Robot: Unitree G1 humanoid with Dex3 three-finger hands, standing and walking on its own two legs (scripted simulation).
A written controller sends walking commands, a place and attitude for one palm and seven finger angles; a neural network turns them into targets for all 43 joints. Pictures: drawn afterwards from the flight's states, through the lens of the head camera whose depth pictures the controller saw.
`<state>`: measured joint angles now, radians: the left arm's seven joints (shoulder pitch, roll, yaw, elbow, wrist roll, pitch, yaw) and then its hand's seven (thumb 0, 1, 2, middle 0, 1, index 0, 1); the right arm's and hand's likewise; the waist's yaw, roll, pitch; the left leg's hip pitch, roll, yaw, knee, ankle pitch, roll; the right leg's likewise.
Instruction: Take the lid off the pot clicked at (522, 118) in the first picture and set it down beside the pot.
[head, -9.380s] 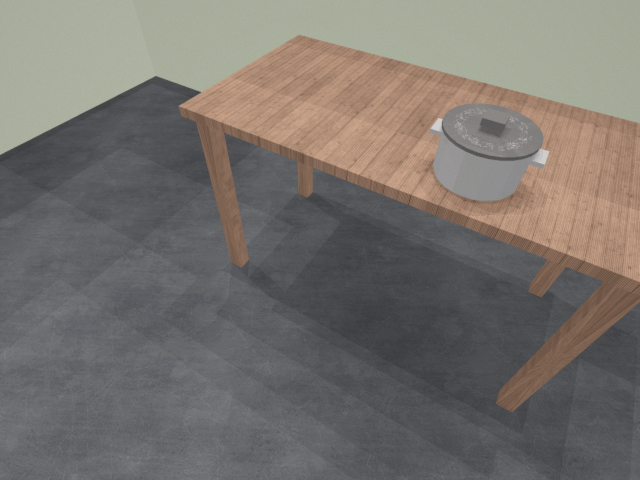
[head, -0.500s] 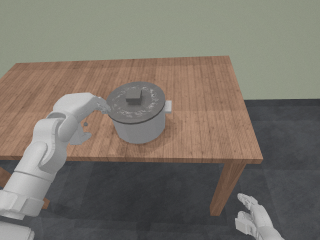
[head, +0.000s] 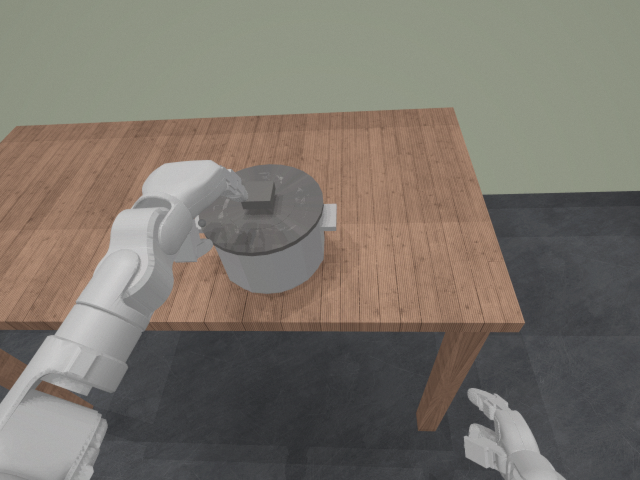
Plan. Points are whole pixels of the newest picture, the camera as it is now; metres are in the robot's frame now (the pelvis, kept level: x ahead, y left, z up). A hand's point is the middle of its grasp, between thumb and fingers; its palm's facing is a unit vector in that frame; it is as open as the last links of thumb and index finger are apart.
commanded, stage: move the open hand above the knob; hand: left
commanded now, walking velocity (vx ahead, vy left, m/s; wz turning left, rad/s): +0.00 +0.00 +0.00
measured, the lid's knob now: (258, 195) +0.50 +0.14 +0.07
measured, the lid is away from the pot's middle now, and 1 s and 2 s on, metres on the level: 0.00 0.00 0.00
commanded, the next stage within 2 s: lower the open fingers around the knob in 1.30 s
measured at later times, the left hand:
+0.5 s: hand (241, 186) +0.45 +0.15 +0.13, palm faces -0.28 -0.05 -0.96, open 10.1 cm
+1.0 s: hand (246, 177) +0.47 +0.14 +0.13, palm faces -0.26 -0.08 -0.96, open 10.1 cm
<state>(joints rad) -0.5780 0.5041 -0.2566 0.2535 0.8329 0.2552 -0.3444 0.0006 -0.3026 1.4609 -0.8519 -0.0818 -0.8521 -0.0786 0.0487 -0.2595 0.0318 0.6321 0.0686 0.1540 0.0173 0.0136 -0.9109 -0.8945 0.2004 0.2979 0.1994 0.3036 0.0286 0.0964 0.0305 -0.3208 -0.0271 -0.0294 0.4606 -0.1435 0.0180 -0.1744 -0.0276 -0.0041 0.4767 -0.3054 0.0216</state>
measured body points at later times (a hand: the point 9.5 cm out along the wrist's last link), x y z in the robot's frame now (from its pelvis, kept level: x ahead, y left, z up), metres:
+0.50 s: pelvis +0.01 +0.00 +0.00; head +0.05 -0.04 +0.45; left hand +0.46 +0.15 +0.18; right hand +0.16 -0.25 -0.13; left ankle +0.06 +0.11 -0.74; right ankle -0.03 -0.14 -0.74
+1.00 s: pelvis +0.02 +0.00 +0.00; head +0.06 -0.04 +0.45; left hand +0.48 +0.15 +0.18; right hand +0.16 -0.25 -0.13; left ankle +0.06 +0.11 -0.74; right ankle -0.03 -0.14 -0.74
